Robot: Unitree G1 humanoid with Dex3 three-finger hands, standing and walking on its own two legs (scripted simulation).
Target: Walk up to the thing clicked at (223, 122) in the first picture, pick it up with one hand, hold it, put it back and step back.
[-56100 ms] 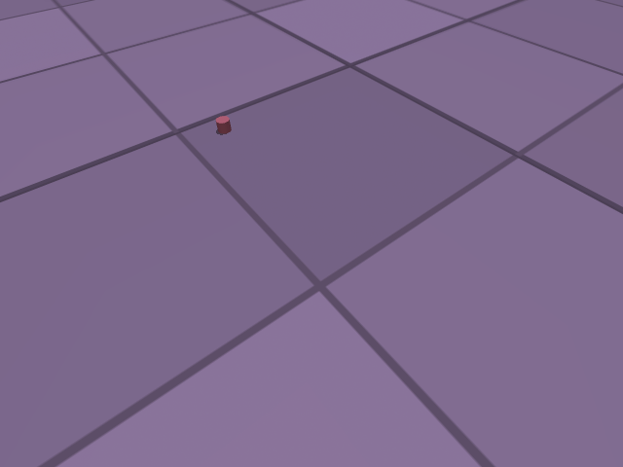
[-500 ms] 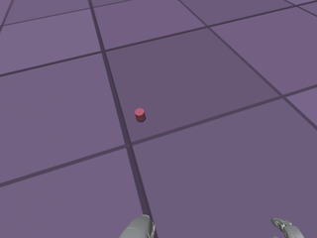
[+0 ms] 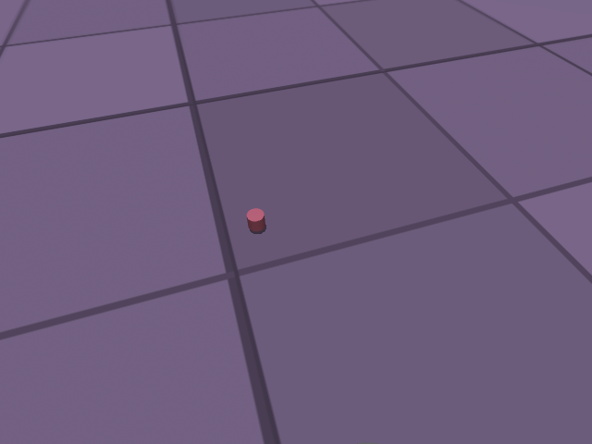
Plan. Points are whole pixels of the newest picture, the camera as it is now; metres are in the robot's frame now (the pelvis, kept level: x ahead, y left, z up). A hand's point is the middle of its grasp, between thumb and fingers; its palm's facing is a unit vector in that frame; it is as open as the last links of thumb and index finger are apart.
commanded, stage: step back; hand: left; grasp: from above
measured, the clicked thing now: (256, 220) +1.10 +0.20 -0.73
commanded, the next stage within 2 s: stand in 0.56 s
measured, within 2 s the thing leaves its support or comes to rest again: neither
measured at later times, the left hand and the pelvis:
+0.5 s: hand out of the picture +0.12 +0.29 -0.15, palm faces +0.06 -0.92 -0.39, open 7.4 cm; pelvis +0.04 +0.01 -0.01, yaw +2 degrees
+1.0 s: hand out of the picture +0.10 +0.27 -0.14, palm faces +0.01 -0.94 -0.34, open 7.4 cm; pelvis +0.03 +0.02 +0.02, yaw +1 degrees
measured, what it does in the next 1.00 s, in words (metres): steps on the spot: right foot, then left foot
